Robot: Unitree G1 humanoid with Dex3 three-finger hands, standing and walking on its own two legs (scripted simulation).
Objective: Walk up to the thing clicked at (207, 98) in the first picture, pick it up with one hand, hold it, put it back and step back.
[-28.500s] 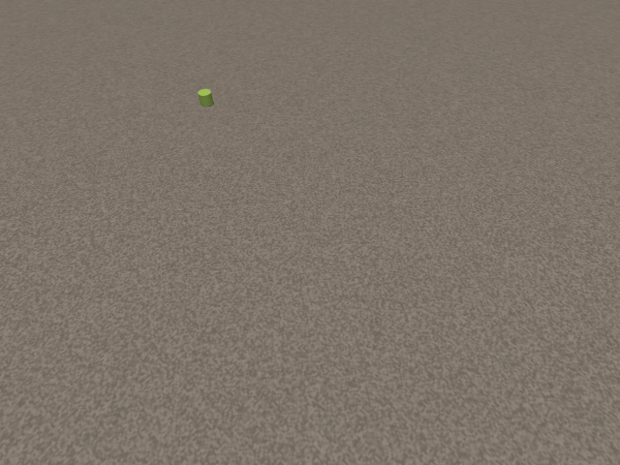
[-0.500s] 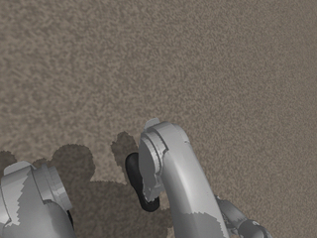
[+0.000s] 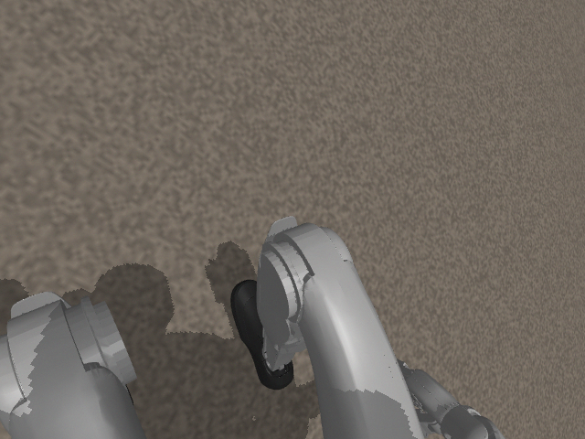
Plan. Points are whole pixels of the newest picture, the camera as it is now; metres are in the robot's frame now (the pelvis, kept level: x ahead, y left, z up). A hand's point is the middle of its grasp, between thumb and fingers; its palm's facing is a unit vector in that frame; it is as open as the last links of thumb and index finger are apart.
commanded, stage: withdraw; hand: left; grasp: from above
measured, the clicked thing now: out of the picture +0.45 +0.37 -0.27
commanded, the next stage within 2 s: home in 1.02 s
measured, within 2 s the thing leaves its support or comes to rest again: neither
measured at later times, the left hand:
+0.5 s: hand out of the picture +0.45 +0.41 -0.10, palm faces -0.34 -0.07 -0.94, open 14.1 cm
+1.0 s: hand out of the picture +0.43 +0.37 -0.13, palm faces -0.40 -0.10 -0.91, open 14.0 cm
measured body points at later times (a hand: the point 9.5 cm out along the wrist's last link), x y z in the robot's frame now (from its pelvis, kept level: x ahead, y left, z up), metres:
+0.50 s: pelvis +0.00 +0.00 +0.03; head +0.24 +0.11 +0.40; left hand +0.47 +0.41 -0.05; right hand +0.11 -0.25 -0.07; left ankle +0.06 +0.12 -0.27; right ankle +0.12 -0.13 -0.27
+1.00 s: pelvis -0.02 +0.00 +0.02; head +0.22 +0.12 +0.38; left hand +0.45 +0.37 -0.08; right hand +0.06 -0.29 -0.05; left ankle +0.06 +0.12 -0.27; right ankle +0.12 -0.13 -0.27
